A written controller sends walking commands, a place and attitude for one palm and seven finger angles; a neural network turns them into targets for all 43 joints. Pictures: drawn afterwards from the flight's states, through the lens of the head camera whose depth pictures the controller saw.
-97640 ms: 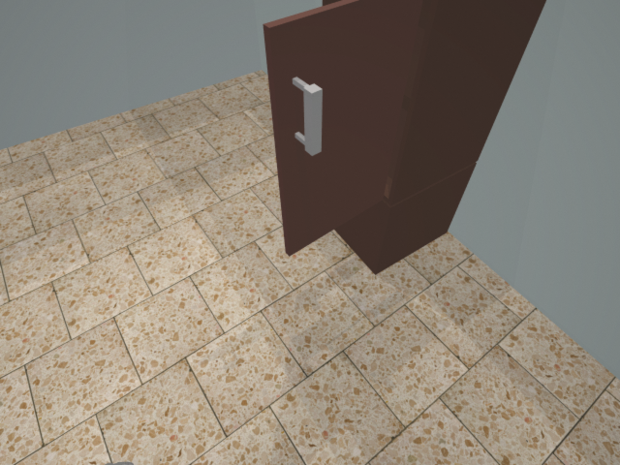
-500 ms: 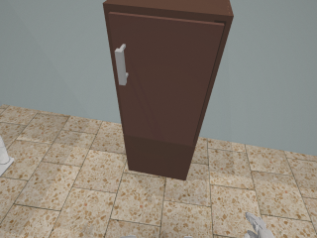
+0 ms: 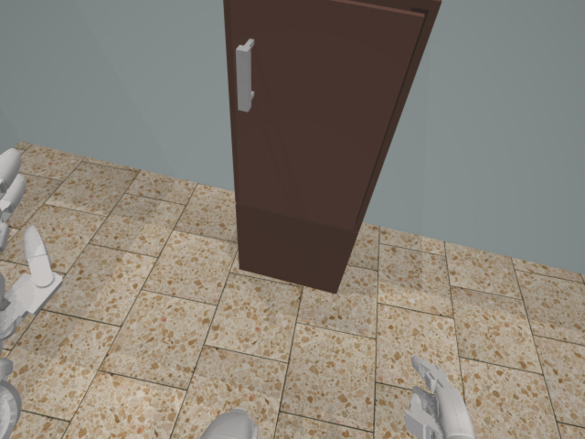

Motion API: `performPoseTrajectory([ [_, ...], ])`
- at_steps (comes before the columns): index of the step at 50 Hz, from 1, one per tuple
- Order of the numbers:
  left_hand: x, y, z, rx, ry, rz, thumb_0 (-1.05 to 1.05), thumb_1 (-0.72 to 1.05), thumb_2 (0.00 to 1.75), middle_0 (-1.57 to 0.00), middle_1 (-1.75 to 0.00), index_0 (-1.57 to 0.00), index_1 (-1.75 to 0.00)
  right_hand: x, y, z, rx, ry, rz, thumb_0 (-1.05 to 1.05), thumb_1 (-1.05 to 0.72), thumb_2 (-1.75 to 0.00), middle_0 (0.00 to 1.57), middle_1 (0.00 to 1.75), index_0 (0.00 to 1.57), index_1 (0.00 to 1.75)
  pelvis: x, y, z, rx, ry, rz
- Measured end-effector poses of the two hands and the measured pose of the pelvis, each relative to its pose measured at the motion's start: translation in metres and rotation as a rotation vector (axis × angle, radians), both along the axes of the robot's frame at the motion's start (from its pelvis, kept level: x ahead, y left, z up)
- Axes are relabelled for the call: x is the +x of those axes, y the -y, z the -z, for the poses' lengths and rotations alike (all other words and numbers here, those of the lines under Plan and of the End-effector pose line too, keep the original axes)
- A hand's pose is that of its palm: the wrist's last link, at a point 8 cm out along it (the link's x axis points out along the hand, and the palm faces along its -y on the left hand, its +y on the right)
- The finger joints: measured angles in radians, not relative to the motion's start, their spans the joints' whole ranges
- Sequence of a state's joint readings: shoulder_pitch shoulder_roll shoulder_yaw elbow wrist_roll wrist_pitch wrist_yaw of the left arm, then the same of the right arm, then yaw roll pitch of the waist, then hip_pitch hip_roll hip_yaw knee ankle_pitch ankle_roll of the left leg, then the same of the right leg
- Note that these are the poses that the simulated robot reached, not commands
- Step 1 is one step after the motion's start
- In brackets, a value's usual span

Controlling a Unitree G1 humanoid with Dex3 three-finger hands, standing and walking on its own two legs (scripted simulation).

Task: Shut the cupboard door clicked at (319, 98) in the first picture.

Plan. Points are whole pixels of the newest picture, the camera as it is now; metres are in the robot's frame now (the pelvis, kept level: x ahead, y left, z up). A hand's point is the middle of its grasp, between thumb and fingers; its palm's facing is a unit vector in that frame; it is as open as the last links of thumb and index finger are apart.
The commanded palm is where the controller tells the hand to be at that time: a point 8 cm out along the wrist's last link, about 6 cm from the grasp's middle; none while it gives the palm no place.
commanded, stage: stop stepping back and stand still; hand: left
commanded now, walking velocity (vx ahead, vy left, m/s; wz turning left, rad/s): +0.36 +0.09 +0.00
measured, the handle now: (247, 75) +0.76 +0.21 +0.10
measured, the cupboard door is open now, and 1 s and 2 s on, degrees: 0 0 0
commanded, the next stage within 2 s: let the arm hang, fingers relaxed in 1.42 s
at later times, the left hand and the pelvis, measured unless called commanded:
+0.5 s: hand out of the picture +0.11 +0.28 +0.18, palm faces +0.50 -0.78 -0.37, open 7.4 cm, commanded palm +0.06 +0.31 +0.19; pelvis -0.08 +0.01 +0.01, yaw +0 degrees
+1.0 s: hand out of the picture +0.13 +0.28 +0.17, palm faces +0.45 -0.78 -0.43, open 7.4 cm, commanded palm +0.07 +0.32 +0.19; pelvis -0.07 +0.02 +0.01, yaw -1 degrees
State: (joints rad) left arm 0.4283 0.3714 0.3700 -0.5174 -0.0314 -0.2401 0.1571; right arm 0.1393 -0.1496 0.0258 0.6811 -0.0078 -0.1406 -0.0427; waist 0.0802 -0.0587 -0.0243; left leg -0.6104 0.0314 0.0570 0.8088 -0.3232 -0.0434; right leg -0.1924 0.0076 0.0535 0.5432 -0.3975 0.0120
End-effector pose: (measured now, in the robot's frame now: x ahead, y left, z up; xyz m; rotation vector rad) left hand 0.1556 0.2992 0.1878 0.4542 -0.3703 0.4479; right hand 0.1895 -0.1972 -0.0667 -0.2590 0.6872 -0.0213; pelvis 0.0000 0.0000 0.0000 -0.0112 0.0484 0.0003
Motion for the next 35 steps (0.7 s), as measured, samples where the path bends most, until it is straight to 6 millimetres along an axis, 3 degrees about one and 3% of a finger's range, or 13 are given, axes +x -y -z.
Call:
performPoseTrajectory([
  [5,-0.002,0.001,-0.017,0.087,0.049,0.095,0.02,0.88,0.9,-0.21,-0.3,-0.22,-0.3,-0.038,0.026,-0.012,-0.051,0.056,0.131,0.01,-0.9,-0.9,0.21,0.3,0.21,0.3,-0.01,-0.007,0.005,-0.004,0.005,-0.01],
  [10,-0.014,-0.008,-0.016,0.119,-0.046,0.082,0.01,0.88,0.9,-0.21,-0.3,-0.22,-0.3,-0.088,0.044,-0.016,-0.053,0.052,0.215,0.01,-0.9,-0.9,0.2,0.3,0.21,0.3,-0.036,-0.005,-0.001,0.017,0.049,0.025],
  [16,-0.057,0.0,-0.005,0.098,-0.15,0.043,0.02,0.89,0.9,-0.21,-0.3,-0.22,-0.3,-0.146,0.06,-0.003,-0.052,-0.044,0.25,0.01,-0.9,-0.9,0.2,0.3,0.21,0.29,-0.06,0.003,-0.006,-0.004,0.058,0.006],
  [20,-0.085,0.003,-0.003,0.063,-0.116,0.017,0.02,0.88,0.9,-0.21,-0.3,-0.22,-0.3,-0.173,0.066,0.004,-0.087,-0.137,0.223,0.01,-0.9,-0.9,0.2,0.3,0.21,0.29,-0.073,0.002,-0.009,0.027,0.061,0.025],
  [23,-0.093,-0.004,-0.005,0.045,-0.06,-0.01,0.02,0.88,0.9,-0.21,-0.3,-0.22,-0.3,-0.181,0.065,0.004,-0.109,-0.15,0.21,0.01,-0.9,-0.9,0.2,0.3,0.21,0.29,-0.079,-0.003,-0.01,0.027,0.059,0.012],
  [27,-0.092,-0.019,-0.004,0.027,0.008,-0.018,0.01,0.88,0.9,-0.21,-0.3,-0.22,-0.3,-0.177,0.054,0.007,-0.133,-0.095,0.21,0.01,-0.9,-0.9,0.2,0.3,0.21,0.3,-0.086,-0.017,0.0,0.002,0.06,-0.007],
  [30,-0.088,-0.028,-0.005,0.039,0.021,-0.011,0.02,0.88,0.9,-0.21,-0.3,-0.21,-0.3,-0.17,0.038,0.008,-0.104,-0.04,0.225,0.01,-0.91,-0.9,0.2,0.3,0.21,0.29,-0.094,-0.026,0.004,0.011,0.078,-0.003],
  [35,-0.086,-0.03,-0.015,0.093,-0.027,0.0,0.02,0.89,0.9,-0.21,-0.3,-0.21,-0.3,-0.161,0.004,0.002,0.008,0.009,0.201,0.01,-0.91,-0.9,0.2,0.3,0.21,0.29,-0.094,-0.024,-0.004,0.009,0.078,0.008],
])
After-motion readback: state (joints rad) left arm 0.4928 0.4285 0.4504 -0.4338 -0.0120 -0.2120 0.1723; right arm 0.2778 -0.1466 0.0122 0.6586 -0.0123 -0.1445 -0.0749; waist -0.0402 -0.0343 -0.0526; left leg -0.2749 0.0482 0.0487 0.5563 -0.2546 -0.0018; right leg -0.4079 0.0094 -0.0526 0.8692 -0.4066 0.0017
